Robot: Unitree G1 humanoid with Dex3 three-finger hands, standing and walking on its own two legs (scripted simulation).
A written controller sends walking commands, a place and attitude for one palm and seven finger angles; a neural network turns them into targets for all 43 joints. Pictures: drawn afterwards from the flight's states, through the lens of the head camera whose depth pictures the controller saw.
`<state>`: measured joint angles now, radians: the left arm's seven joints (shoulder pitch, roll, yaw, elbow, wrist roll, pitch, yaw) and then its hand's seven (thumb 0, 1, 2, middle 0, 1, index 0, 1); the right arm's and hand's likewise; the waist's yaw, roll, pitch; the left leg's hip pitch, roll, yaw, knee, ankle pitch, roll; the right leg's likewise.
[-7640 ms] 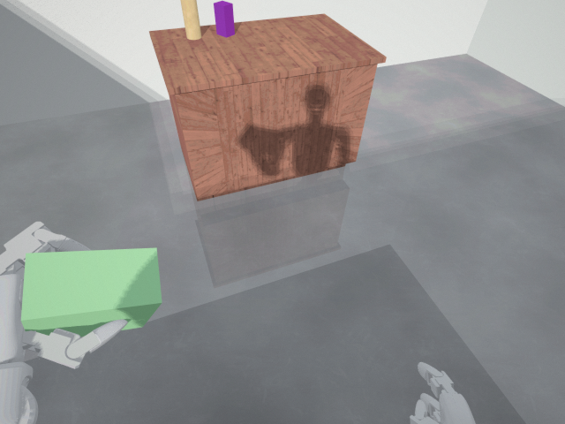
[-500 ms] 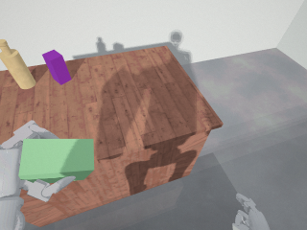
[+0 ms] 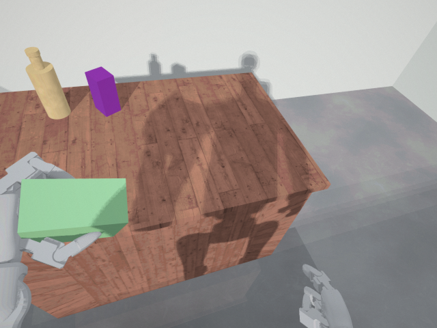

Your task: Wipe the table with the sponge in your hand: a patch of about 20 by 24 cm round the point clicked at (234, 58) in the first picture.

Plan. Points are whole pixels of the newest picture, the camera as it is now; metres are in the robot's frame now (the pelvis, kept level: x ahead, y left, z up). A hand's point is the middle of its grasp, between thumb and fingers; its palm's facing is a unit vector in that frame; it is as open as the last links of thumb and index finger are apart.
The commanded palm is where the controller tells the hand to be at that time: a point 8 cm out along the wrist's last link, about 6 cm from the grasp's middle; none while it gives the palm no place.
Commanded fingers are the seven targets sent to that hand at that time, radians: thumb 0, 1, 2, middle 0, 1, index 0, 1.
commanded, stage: come to a stop and stand still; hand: left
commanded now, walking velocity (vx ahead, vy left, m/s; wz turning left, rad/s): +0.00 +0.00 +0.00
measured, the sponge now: (90, 211) +0.23 +0.22 +0.13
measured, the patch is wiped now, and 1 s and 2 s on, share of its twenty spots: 0.00 0.00 0.00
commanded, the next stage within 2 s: look again from close up in 0.28 s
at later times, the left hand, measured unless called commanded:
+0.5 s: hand (46, 215) +0.20 +0.26 +0.16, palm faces +0.40 -0.86 -0.33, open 10.0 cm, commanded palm +0.15 +0.29 +0.17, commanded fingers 0.00 0.10 1.30 -1.20 -1.60 -1.20 -1.60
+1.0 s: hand (64, 206) +0.22 +0.24 +0.15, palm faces +0.38 -0.85 -0.36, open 10.0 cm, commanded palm +0.17 +0.28 +0.17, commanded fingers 0.00 0.10 1.30 -1.20 -1.60 -1.20 -1.60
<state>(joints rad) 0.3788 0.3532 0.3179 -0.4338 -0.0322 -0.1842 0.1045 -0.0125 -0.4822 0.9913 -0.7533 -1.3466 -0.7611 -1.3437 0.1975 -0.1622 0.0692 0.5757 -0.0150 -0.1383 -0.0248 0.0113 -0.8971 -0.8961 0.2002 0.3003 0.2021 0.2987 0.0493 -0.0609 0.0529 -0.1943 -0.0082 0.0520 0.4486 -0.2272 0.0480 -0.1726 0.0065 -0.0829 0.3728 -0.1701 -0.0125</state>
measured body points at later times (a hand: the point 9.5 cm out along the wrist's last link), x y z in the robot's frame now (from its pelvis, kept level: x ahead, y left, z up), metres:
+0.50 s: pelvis -0.01 +0.01 +0.00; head +0.00 +0.04 +0.45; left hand +0.18 +0.30 +0.18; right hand +0.17 -0.21 -0.07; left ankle +0.01 +0.08 -0.74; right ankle +0.02 -0.11 -0.74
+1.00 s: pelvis +0.01 +0.00 +0.00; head +0.02 +0.02 +0.44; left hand +0.19 +0.29 +0.17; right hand +0.19 -0.23 -0.08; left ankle +0.01 +0.08 -0.74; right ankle +0.02 -0.11 -0.74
